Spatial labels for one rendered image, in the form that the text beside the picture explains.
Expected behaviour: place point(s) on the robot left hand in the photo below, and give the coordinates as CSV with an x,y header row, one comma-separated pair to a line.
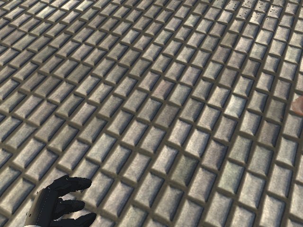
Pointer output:
x,y
48,206

